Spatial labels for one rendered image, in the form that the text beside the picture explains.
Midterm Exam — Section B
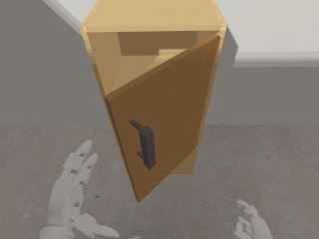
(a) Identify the left robot hand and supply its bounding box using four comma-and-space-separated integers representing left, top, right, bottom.
46, 139, 120, 239

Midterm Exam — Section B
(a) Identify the right robot hand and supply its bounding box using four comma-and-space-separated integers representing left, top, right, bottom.
233, 199, 273, 239

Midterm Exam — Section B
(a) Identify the robot left forearm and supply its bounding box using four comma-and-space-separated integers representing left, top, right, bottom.
38, 226, 75, 239

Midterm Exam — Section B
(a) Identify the handle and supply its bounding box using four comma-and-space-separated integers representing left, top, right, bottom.
131, 119, 156, 169

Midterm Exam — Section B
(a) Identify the cupboard door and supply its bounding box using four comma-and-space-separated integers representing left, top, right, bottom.
104, 34, 219, 203

